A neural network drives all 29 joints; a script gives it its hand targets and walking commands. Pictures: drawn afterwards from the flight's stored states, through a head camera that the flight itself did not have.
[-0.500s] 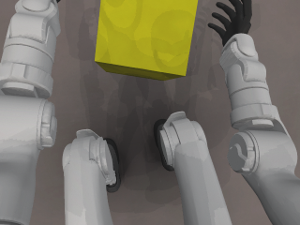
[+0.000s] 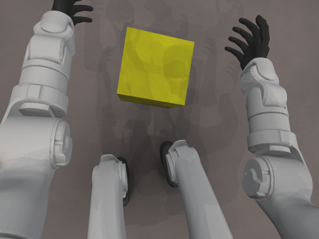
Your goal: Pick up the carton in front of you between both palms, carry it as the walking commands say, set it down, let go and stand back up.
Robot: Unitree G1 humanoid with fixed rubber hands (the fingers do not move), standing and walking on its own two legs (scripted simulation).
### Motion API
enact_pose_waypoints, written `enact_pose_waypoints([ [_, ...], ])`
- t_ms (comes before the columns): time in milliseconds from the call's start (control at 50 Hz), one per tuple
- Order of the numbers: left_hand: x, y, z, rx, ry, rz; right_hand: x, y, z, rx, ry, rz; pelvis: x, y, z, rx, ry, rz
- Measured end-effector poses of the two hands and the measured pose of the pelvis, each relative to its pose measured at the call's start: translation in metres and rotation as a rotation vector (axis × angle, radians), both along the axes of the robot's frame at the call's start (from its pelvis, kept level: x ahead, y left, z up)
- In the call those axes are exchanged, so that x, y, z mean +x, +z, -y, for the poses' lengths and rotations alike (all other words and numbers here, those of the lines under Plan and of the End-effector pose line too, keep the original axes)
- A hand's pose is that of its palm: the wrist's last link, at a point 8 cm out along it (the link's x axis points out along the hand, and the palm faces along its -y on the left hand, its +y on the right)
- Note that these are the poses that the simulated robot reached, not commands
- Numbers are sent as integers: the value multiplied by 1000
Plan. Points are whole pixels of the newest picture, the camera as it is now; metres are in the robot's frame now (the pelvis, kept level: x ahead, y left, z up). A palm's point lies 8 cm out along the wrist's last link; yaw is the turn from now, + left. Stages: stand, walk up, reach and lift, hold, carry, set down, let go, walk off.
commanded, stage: set down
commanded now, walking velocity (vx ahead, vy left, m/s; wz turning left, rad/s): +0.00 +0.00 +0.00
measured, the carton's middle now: (151, 75) +0.52 -0.07 -0.41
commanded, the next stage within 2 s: let go in 0.22 s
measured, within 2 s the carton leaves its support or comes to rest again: neither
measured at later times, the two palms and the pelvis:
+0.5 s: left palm (24, 30) +0.51 +0.15 +0.02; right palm (297, 66) +0.42 -0.23 +0.03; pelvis +0.04 +0.00 +0.14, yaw +2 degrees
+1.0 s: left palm out of the picture +0.35 +0.19 +0.13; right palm out of the picture +0.28 -0.25 +0.16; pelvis +0.10 -0.02 +0.23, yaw +1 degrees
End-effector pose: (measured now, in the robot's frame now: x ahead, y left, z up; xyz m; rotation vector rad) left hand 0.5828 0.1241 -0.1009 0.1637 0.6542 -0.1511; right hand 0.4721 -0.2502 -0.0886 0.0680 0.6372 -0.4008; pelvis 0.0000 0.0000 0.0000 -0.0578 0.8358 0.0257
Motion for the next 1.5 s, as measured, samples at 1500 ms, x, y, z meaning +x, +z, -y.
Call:
enact_pose_waypoints([
  [1500,-318,267,-121,96,250,-132,-193,255,-33,-91,374,-198,116,236,-10,51,-14,849],
])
